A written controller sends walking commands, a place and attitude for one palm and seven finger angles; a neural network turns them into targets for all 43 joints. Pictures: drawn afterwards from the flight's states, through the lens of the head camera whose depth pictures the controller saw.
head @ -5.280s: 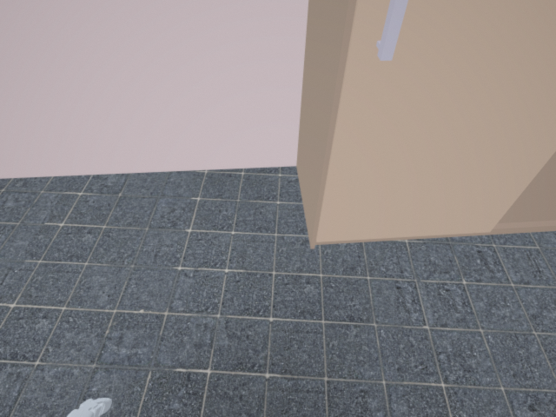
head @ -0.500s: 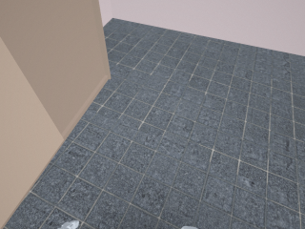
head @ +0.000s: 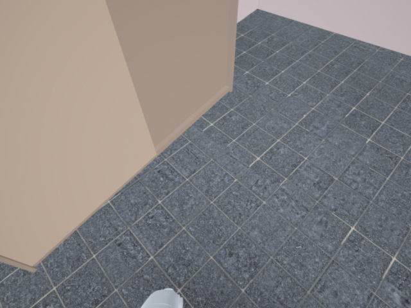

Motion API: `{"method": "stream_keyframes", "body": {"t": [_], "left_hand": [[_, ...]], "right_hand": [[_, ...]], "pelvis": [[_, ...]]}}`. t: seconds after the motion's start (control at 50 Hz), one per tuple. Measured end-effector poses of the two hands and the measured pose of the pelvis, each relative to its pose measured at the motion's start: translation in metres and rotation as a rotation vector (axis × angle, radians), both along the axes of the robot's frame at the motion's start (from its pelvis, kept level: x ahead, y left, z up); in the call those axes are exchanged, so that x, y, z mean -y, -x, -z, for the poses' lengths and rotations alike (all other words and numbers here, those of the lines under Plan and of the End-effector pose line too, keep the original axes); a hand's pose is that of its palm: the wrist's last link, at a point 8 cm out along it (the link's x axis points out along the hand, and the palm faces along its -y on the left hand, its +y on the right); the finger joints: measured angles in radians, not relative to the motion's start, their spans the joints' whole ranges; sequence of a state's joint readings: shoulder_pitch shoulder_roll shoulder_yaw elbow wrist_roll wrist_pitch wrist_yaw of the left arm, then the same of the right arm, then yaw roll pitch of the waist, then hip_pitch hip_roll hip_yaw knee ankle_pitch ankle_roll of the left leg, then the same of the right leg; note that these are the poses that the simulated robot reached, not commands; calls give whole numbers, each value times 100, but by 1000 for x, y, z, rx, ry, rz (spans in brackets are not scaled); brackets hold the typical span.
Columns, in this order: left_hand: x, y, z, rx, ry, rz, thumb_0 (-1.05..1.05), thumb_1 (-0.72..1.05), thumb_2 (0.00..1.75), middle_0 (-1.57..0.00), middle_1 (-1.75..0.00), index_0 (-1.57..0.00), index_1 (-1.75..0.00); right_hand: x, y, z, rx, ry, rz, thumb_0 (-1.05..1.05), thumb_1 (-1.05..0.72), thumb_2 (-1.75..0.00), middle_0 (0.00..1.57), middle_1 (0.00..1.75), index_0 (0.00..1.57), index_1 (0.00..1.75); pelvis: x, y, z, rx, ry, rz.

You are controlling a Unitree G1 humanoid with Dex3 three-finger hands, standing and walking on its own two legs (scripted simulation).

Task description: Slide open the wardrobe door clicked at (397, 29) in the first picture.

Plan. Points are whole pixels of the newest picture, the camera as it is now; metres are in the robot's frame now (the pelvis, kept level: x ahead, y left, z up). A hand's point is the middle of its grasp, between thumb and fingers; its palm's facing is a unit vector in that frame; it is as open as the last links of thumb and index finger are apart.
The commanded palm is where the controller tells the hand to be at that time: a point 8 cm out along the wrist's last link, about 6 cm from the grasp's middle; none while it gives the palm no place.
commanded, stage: turn to face it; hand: left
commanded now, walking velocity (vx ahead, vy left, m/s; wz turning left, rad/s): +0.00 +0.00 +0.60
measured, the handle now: out of the picture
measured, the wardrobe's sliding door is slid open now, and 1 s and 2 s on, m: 0.00 0.00 0.00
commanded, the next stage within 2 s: take the last steps up to it in 1.48 s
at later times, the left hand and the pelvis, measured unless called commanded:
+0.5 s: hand out of the picture +0.10 +0.25 -0.15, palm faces +0.29 -0.92 -0.27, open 7.4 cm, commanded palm none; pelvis +0.04 +0.02 +0.00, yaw +17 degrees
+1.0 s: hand out of the picture -0.06 +0.20 -0.18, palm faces +0.59 -0.76 -0.26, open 7.4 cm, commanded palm none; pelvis +0.03 +0.00 -0.01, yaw +36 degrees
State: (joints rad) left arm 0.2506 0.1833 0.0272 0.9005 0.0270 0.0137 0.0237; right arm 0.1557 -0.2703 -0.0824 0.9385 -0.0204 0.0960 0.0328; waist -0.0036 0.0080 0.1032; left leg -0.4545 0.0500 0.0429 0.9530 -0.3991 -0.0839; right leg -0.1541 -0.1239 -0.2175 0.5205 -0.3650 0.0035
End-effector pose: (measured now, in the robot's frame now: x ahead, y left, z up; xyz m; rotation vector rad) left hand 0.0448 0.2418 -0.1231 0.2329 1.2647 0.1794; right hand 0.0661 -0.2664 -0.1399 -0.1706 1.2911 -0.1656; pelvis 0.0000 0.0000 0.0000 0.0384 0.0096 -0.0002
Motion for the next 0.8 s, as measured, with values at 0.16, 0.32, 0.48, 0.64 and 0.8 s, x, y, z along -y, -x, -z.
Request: {"method": "stream_keyframes", "body": {"t": [0.16, 0.32, 0.48, 0.64, 0.8], "left_hand": [[-50, 67, 34, -158, 19, -177, 1, 90, 90, -20, -30, -21, -30], [-72, 32, 16, -24, 9, -244, 1, 91, 90, -20, -30, -20, -30], [-59, -26, -1, 141, -18, -254, 1, 91, 90, -20, -30, -20, -30], [-23, -41, -19, 242, -73, -280, 1, 91, 90, -20, -30, -20, -30], [2, 18, -19, 155, -58, -426, 1, 90, 90, -20, -30, -21, -30]], "right_hand": [[-47, -100, -14, 165, 60, -207, 0, -91, -90, 20, 30, 20, 29], [-72, -121, -32, 167, 63, -290, 0, -91, -90, 20, 30, 20, 30], [-67, -120, -15, 111, 8, -309, 0, -91, -90, 21, 30, 21, 30], [-36, -128, 13, 35, -29, -335, 0, -91, -90, 20, 30, 20, 30], [-38, -148, 5, -12, -28, -451, 0, -91, -90, 20, 30, 20, 29]], "pelvis": [[-29, -11, 17, -8, 22, -92], [-36, -21, 0, 0, 59, -187], [-19, -35, 1, 1, 46, -280], [9, -49, 8, 18, 12, -392], [16, -51, -2, 32, -12, -503]]}}
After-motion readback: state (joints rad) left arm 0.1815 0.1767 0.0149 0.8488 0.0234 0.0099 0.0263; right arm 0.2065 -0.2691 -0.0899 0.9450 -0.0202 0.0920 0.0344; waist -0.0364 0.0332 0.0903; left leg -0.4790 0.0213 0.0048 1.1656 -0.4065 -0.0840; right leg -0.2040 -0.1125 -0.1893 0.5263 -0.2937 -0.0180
